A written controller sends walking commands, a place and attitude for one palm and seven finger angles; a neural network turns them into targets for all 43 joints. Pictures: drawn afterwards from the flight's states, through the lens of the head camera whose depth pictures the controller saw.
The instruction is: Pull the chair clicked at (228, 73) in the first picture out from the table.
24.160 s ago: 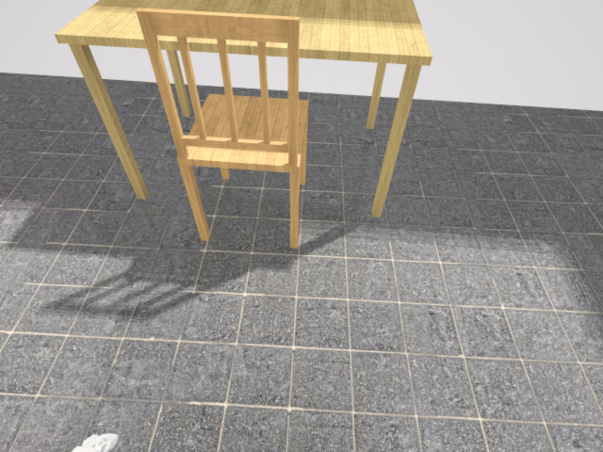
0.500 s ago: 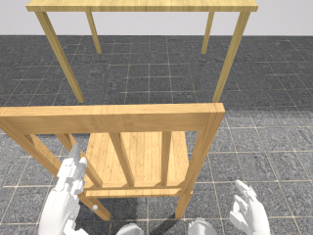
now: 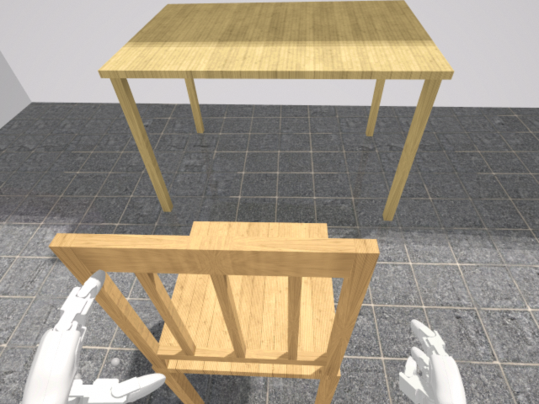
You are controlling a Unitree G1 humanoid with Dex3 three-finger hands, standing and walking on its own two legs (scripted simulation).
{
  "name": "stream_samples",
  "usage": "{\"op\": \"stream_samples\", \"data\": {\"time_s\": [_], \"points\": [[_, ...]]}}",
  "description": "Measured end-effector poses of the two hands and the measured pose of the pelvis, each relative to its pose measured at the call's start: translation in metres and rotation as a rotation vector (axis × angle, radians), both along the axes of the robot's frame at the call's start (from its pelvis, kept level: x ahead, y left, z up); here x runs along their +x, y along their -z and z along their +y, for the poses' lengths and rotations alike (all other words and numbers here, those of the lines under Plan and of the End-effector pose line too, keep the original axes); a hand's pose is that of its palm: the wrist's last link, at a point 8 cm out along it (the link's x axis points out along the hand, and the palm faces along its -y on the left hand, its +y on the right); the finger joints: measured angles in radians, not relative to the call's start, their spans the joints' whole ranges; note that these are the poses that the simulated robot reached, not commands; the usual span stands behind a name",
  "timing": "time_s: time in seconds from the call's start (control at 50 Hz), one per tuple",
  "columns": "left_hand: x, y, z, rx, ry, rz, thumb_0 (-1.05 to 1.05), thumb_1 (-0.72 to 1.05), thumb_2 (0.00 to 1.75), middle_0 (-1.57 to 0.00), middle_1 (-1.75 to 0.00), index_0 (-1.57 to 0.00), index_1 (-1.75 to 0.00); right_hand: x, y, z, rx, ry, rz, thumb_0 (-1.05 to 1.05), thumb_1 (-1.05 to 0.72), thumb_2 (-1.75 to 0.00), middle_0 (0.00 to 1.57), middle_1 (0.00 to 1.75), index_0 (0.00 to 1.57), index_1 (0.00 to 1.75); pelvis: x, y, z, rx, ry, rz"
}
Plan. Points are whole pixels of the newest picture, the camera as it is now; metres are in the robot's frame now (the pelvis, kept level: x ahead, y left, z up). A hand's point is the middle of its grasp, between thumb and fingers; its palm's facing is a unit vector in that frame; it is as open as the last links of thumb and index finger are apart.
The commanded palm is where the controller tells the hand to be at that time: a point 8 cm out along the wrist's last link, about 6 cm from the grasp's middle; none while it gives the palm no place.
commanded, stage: draw the hand back to the body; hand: left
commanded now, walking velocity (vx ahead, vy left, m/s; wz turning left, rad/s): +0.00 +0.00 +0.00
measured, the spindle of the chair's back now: (231, 319) +0.27 +0.11 -0.06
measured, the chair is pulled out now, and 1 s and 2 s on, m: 0.64 0.64 0.64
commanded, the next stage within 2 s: step back with the hand held close in 0.74 s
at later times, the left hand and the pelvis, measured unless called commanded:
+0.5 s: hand (46, 262) +0.20 +0.26 +0.20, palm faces +0.55 -0.73 -0.40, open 7.6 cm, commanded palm +0.15 +0.29 +0.20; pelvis +0.02 -0.01 +0.02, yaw +0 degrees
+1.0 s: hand (46, 257) +0.21 +0.27 +0.19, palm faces +0.48 -0.77 -0.42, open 7.4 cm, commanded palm +0.15 +0.30 +0.20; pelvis +0.00 +0.01 +0.02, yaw -2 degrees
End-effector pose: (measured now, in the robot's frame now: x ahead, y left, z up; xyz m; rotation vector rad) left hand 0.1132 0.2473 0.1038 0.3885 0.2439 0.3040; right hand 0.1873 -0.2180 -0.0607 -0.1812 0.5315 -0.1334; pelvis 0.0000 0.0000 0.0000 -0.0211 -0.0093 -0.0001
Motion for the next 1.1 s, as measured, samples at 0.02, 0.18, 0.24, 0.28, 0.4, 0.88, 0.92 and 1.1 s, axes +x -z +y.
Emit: {"op": "stream_samples", "data": {"time_s": [0.02,0.18,0.24,0.28,0.4,0.88,0.92,1.1], "points": [[0.000,-0.002,0.002,0.006,-0.007,0.002,-0.01,-0.02,0.45,-0.08,-0.11,-0.21,-0.17,0.003,-0.002,0.001,0.001,-0.010,-0.006,0.02,-0.91,-0.90,0.21,0.30,0.20,0.30,0.001,-0.002,0.000,0.001,-0.001,-0.007],[0.005,-0.027,0.022,0.072,-0.088,-0.043,0.00,0.27,0.59,-0.12,-0.17,-0.33,-0.28,0.022,-0.010,0.011,0.005,-0.085,-0.022,0.02,-0.91,-0.90,0.21,0.30,0.20,0.30,0.009,-0.012,-0.004,0.004,-0.008,-0.043],[0.007,-0.038,0.028,0.096,-0.121,-0.077,0.00,0.37,0.64,-0.13,-0.19,-0.36,-0.31,0.026,-0.011,0.012,0.006,-0.106,-0.017,0.02,-0.91,-0.90,0.21,0.30,0.21,0.30,0.011,-0.014,-0.006,0.005,-0.010,-0.051],[0.009,-0.045,0.032,0.112,-0.142,-0.103,0.00,0.44,0.68,-0.14,-0.20,-0.37,-0.33,0.028,-0.010,0.012,0.006,-0.117,-0.010,0.02,-0.91,-0.90,0.21,0.30,0.21,0.30,0.012,-0.016,-0.007,0.006,-0.012,-0.055],[0.023,-0.089,0.043,0.182,-0.182,-0.302,0.01,0.66,0.78,-0.18,-0.25,-0.33,-0.34,0.031,-0.009,0.008,0.001,-0.133,0.013,0.02,-0.91,-0.90,0.21,0.30,0.21,0.30,0.015,-0.019,-0.010,0.008,-0.014,-0.064],[0.045,-0.093,0.048,0.174,-0.112,-0.337,0.01,0.89,0.89,-0.21,-0.30,-0.21,-0.30,-0.008,0.000,-0.015,0.000,0.019,0.138,0.02,-0.91,-0.90,0.20,0.30,0.20,0.30,0.013,-0.024,-0.001,0.005,0.026,-0.052],[0.047,-0.098,0.052,0.169,-0.104,-0.369,0.01,0.89,0.90,-0.21,-0.30,-0.21,-0.30,-0.007,-0.001,-0.011,0.003,0.013,0.137,0.02,-0.91,-0.90,0.20,0.30,0.20,0.30,0.011,-0.024,0.001,0.003,0.025,-0.046],[0.054,-0.095,0.055,0.203,-0.031,-0.322,0.01,0.89,0.90,-0.21,-0.30,-0.21,-0.30,-0.014,-0.002,0.000,0.028,0.057,0.149,0.02,-0.91,-0.90,0.21,0.30,0.21,0.30,0.000,-0.022,0.013,0.011,0.038,0.010]]}}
